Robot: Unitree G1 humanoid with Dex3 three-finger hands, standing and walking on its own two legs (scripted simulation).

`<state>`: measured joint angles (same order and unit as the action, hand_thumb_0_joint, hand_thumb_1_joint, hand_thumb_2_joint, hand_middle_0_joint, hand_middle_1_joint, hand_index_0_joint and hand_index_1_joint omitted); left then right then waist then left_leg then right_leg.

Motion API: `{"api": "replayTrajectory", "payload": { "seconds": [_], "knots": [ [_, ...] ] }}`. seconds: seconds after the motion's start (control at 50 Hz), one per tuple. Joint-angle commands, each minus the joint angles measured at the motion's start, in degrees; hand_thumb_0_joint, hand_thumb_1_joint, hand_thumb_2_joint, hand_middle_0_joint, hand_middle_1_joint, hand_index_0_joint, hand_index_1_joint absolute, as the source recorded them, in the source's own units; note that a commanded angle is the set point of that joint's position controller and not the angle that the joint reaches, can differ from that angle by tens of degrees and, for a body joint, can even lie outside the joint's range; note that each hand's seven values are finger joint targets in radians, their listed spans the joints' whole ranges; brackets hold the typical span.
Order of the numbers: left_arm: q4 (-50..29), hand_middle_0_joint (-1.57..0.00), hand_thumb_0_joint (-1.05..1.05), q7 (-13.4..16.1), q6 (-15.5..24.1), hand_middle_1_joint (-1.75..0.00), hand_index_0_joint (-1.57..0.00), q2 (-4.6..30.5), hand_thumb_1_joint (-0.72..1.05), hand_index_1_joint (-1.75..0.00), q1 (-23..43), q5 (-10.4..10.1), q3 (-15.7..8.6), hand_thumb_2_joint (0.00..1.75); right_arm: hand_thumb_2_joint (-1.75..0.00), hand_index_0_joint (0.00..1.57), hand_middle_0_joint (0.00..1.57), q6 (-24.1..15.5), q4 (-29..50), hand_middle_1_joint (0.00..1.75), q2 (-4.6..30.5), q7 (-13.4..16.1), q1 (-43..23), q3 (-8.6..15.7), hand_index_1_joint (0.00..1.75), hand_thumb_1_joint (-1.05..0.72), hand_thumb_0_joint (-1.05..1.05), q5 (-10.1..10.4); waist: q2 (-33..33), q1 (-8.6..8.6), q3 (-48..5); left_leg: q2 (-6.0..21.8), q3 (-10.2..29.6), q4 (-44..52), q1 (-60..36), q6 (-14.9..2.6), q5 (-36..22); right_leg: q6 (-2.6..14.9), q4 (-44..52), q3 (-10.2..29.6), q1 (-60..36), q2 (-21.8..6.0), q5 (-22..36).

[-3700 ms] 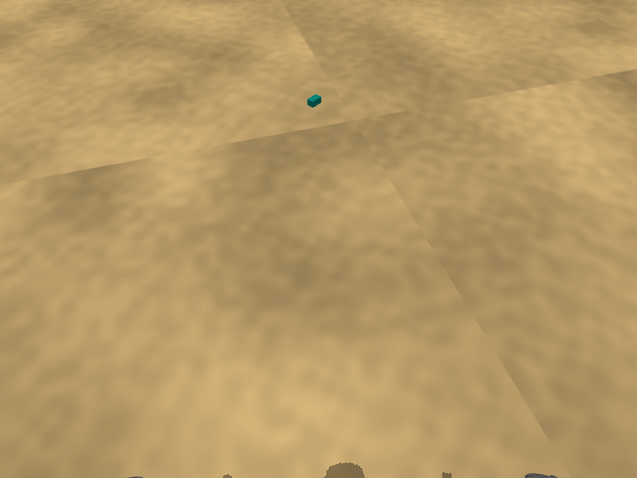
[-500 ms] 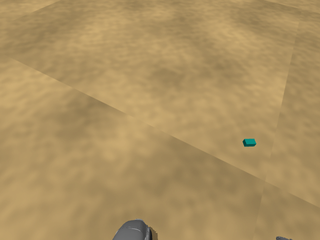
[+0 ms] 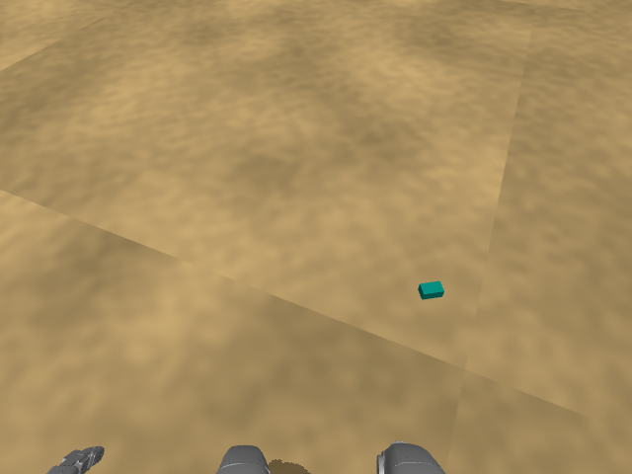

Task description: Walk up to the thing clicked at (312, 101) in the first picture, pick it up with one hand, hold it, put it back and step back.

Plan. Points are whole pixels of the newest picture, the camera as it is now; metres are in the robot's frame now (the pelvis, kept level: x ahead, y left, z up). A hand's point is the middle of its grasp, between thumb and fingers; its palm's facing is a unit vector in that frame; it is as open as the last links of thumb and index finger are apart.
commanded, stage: walk up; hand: left
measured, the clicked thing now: (430, 290) +0.77 -0.37 -0.72
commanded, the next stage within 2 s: none
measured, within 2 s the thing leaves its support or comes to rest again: neither
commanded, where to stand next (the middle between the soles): +0.42 -0.67 m, yaw +7 degrees
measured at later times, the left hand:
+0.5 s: hand (258, 459) +0.15 +0.11 -0.14, palm faces -0.03 -0.96 -0.27, open 7.4 cm
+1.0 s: hand (384, 412) +0.21 -0.07 -0.12, palm faces +0.05 -0.93 -0.37, open 7.4 cm
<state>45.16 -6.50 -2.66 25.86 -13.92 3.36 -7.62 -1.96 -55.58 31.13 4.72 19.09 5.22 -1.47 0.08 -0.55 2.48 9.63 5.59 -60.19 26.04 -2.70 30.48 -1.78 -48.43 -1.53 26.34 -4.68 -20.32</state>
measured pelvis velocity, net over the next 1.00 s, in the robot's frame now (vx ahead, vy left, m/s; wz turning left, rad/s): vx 0.19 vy -0.36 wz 0.04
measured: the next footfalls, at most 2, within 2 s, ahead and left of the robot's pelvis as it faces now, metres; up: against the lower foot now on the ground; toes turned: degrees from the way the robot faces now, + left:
left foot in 0.36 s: +0.20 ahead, -0.02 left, +0.00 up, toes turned +8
right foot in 0.74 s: +0.24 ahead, -0.46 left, +0.00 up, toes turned +0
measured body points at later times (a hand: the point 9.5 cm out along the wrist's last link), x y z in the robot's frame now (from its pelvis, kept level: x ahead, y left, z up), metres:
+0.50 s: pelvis +0.10 -0.15 +0.02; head +0.12 -0.11 +0.46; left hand +0.16 +0.16 -0.12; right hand +0.17 -0.49 -0.05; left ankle +0.16 -0.02 -0.70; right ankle +0.10 -0.25 -0.63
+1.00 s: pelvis +0.19 -0.36 +0.02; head +0.22 -0.34 +0.47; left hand +0.21 -0.03 -0.10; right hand +0.28 -0.69 -0.08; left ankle +0.27 -0.28 -0.67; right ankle +0.20 -0.46 -0.70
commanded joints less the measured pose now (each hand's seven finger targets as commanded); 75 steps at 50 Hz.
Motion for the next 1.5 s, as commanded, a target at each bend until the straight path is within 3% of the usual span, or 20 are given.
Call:
{"api": "replayTrajectory", "payload": {
  "seconds": [0.0, 0.18, 0.3, 0.36, 0.38, 0.48, 0.64, 0.7, 0.72, 0.74, 0.78, 0.86, 0.98, 1.02, 1.04, 1.08, 1.26, 1.36, 1.44, 1.48],
  "knots": [
    [-4.46, -0.20, 0.00, 2.70, 1.67, -0.30, -0.20, 18.19, 0.90, -0.30, -1.20, -0.77, -4.51, 0.90, -0.90, 0.20, 0.20, -2.59, 3.22, 0.30, 10.67, 1.13, -1.59, 1.57, 0.30, -0.90, 0.00, 2.28, 14.16, -2.86, 1.73, -5.17, -1.61, -10.92, 18.83, -0.44, -5.29, 7.42, 35.66, 26.00, -12.03, -10.85, -17.13],
    [-6.54, -0.20, 0.00, 2.93, 2.46, -0.30, -0.20, 10.19, 0.90, -0.30, -4.28, 0.00, -1.60, 0.90, -0.90, 0.20, 0.20, -3.41, 2.60, 0.30, 6.88, -0.33, 0.68, -0.31, 0.30, -0.90, 0.00, 1.56, 9.27, -4.17, 0.40, -8.12, -7.97, 11.47, 10.03, 0.17, -9.57, 12.67, 30.72, 13.89, -19.01, -9.17, 9.44],
    [-10.71, -0.20, 0.00, 2.43, 1.34, -0.30, -0.20, 9.10, 0.90, -0.30, 2.10, 0.16, -0.53, 0.90, -0.90, 0.20, 0.20, -3.80, 1.38, 0.30, 6.60, 0.68, 11.98, 1.03, 0.30, -0.90, 0.00, 1.64, 1.11, 3.84, -1.41, -8.20, -8.47, 27.25, -21.32, -1.38, -23.51, 7.68, 16.52, 4.81, -0.06, -4.75, 14.99],
    [-9.82, -0.20, 0.00, 2.90, 0.53, -0.30, -0.20, 7.97, 0.90, -0.30, -5.45, 0.48, -0.67, 0.90, -0.90, 0.20, 0.20, -3.65, 4.77, 0.30, 14.12, 2.61, 13.58, 3.53, 0.30, -0.90, 0.00, 0.52, -8.13, 3.45, -6.32, 18.83, 35.04, 41.96, -30.81, -13.91, -6.40, -0.83, -18.43, 6.14, 17.85, 5.03, -11.15],
    [-9.22, -0.20, 0.00, 2.85, -0.38, -0.30, -0.20, 12.68, 0.90, -0.30, -6.38, 0.80, -1.59, 0.90, -0.90, 0.20, 0.20, -3.73, 6.31, 0.30, 15.05, 2.93, 8.54, 3.88, 0.30, -0.90, 0.00, 1.89, -2.64, 2.29, -3.35, 22.23, 36.17, 43.78, -25.01, -17.12, -1.89, -0.67, -23.84, 10.47, 17.95, 2.04, -10.12],
    [-6.71, -0.20, 0.00, 1.87, -0.81, -0.30, -0.20, 11.03, 0.90, -0.30, -4.19, 0.20, -2.53, 0.90, -0.90, 0.20, 0.20, -4.82, 6.36, 0.30, 10.30, 1.94, 3.03, 2.16, 0.30, -0.90, 0.00, 0.99, -0.71, 0.11, 1.86, 7.81, 6.86, 38.69, -6.86, -10.22, -16.49, 0.65, -21.16, 11.55, 8.42, 1.06, -0.99],
    [-6.91, -0.20, 0.00, -0.71, -1.66, -0.30, -0.20, 9.95, 0.90, -0.30, -0.52, -1.03, -2.83, 0.90, -0.90, 0.20, 0.20, -4.82, 7.27, 0.30, 17.42, 0.57, -3.11, 4.22, 0.30, -0.90, 0.00, -1.02, -13.31, -0.31, -0.80, 5.39, -0.78, 37.10, -0.07, -7.79, -1.09, 1.22, 0.94, 3.39, -2.74, -2.07, -2.53],
    [-1.78, -0.20, 0.00, 0.23, -1.24, -0.30, -0.20, 10.32, 0.90, -0.30, -10.53, -0.61, -4.00, 0.90, -0.90, 0.20, 0.20, -3.39, 6.53, 0.30, 14.41, 0.47, -5.66, 3.30, 0.30, -0.90, 0.00, -1.15, -4.66, -6.03, -4.91, 1.61, -7.52, 21.18, 4.24, -4.51, -3.32, 1.34, 11.09, -3.67, -16.74, 3.04, 1.77],
    [-0.14, -0.20, 0.00, 1.01, -0.67, -0.30, -0.20, 12.61, 0.90, -0.30, -15.61, 0.05, -4.79, 0.90, -0.90, 0.20, 0.20, -2.68, 6.01, 0.30, 9.73, 0.71, -3.52, 1.87, 0.30, -0.90, 0.00, -1.08, 6.99, -9.03, -7.39, -2.17, -12.32, 4.58, 7.66, -2.83, -4.41, 2.18, 16.02, -2.47, -22.19, 3.81, -0.60],
    [-0.80, -0.20, 0.00, 1.66, -0.24, -0.30, -0.20, 17.59, 0.90, -0.30, -16.65, 1.11, -5.59, 0.90, -0.90, 0.20, 0.20, -2.34, 7.12, 0.30, 3.58, 0.80, -2.94, -0.30, 0.30, -0.90, 0.00, -0.59, 22.31, -10.11, -3.00, -8.94, -13.75, -9.04, 23.29, -0.30, 6.38, 6.11, 23.23, 17.60, -21.80, -5.43, -7.95],
    [-5.77, -0.20, 0.00, 2.68, 0.62, -0.30, -0.20, 22.30, 0.90, -0.30, -4.38, -0.58, -5.84, 0.90, -0.90, 0.20, 0.20, -2.65, 7.28, 0.30, 8.51, 2.13, -3.02, 1.43, 0.30, -0.90, 0.00, 0.33, 20.47, -4.57, 0.22, -6.09, -5.25, -13.56, 23.79, 0.80, 3.66, 15.74, 36.03, 39.82, -15.86, -16.04, -11.90],
    [-5.67, -0.20, 0.00, 3.54, 1.05, -0.30, -0.20, 14.56, 0.90, -0.30, -0.21, -0.45, -3.10, 0.90, -0.90, 0.20, 0.20, -3.90, 1.29, 0.30, 7.79, 1.21, 3.03, 0.36, 0.30, -0.90, 0.00, 2.14, 16.84, -1.26, 1.69, -4.66, -7.78, -0.74, 13.96, 0.69, -2.43, 15.66, 20.95, 16.48, -12.28, -7.33, 13.90],
    [-9.86, -0.20, 0.00, 3.17, 0.97, -0.30, -0.20, 10.47, 0.90, -0.30, 4.39, -0.34, -0.24, 0.90, -0.90, 0.20, 0.20, -4.92, -0.09, 0.30, 5.62, 0.76, 12.39, 0.80, 0.30, -0.90, 0.00, 1.44, 8.74, 3.09, -3.65, -8.72, -10.98, 23.82, -13.15, -0.79, -20.18, 15.01, 15.07, 10.09, -2.15, -5.90, 18.98],
    [-10.97, -0.20, 0.00, 2.96, 0.59, -0.30, -0.20, 5.97, 0.90, -0.30, 1.84, -1.27, 1.40, 0.90, -0.90, 0.20, 0.20, -4.96, -0.87, 0.30, 10.86, 2.15, 18.54, 3.10, 0.30, -0.90, 0.00, 0.30, -6.11, 6.41, -7.56, -0.22, 3.02, 35.45, -28.78, -0.86, -23.10, 8.42, -2.27, 4.00, 7.48, 0.54, 6.25],
    [-10.29, -0.20, 0.00, 3.07, -0.15, -0.30, -0.20, 5.12, 0.90, -0.30, -1.54, -1.12, 1.37, 0.90, -0.90, 0.20, 0.20, -4.80, 1.02, 0.30, 14.68, 2.79, 17.00, 4.02, 0.30, -0.90, 0.00, -0.62, -9.73, 4.76, -8.41, 12.33, 27.35, 40.66, -30.13, -3.87, -10.34, 5.15, -11.19, 7.11, 15.48, 5.69, -7.74],
    [-7.19, -0.20, 0.00, 3.41, -2.37, -0.30, -0.20, 13.28, 0.90, -0.30, -7.45, 0.08, -0.74, 0.90, -0.90, 0.20, 0.20, -4.17, 4.93, 0.30, 16.71, 3.34, 6.84, 4.57, 0.30, -0.90, 0.00, 1.30, 0.24, 1.05, -4.24, 19.37, 31.52, 46.19, -18.93, -9.77, 5.97, 3.76, -20.32, 10.74, 13.77, 1.64, -8.27],
    [-4.69, -0.20, 0.00, 1.11, -2.73, -0.30, -0.20, 11.86, 0.90, -0.30, -6.22, 0.16, -2.45, 0.90, -0.90, 0.20, 0.20, -4.49, 6.14, 0.30, 13.55, 1.28, 1.38, 3.92, 0.30, -0.90, 0.00, -0.57, -8.66, -0.48, 2.23, 6.47, 4.16, 39.54, -3.27, -8.32, 1.83, 0.50, -12.42, 6.01, 6.60, -0.92, -2.78],
    [-5.42, -0.20, 0.00, 0.47, -3.15, -0.30, -0.20, 12.18, 0.90, -0.30, -4.06, -0.08, -3.10, 0.90, -0.90, 0.20, 0.20, -3.71, 6.20, 0.30, 18.00, 1.05, 0.56, 5.54, 0.30, -0.90, 0.00, -1.26, -14.79, 0.15, -0.28, 7.62, 4.00, 37.56, -1.74, -8.06, 6.81, 0.61, -5.98, 2.47, 2.95, -1.80, -7.19],
    [0.21, -0.20, 0.00, 1.28, -2.08, -0.30, -0.20, 12.74, 0.90, -0.30, -17.27, 0.42, -4.61, 0.90, -0.90, 0.20, 0.20, -1.58, 6.09, 0.30, 13.20, 1.18, -4.80, 3.80, 0.30, -0.90, 0.00, -1.89, -0.60, -8.33, -4.02, -0.60, -8.07, 16.51, 10.73, -2.92, 9.27, 1.90, 12.96, -3.60, -17.08, 3.48, -4.21],
    [-2.08, -0.20, 0.00, 2.52, -0.88, -0.30, -0.20, 18.88, 0.90, -0.30, -16.10, 2.21, -4.92, 0.90, -0.90, 0.20, 0.20, -0.24, 7.31, 0.30, 3.21, 1.75, -4.35, 0.72, 0.30, -0.90, 0.00, -0.29, 21.48, -10.31, 4.56, -11.93, -6.18, -16.96, 27.36, 0.98, 7.67, 5.54, 31.74, 26.80, -5.85, -8.61, -29.51]
  ]
}}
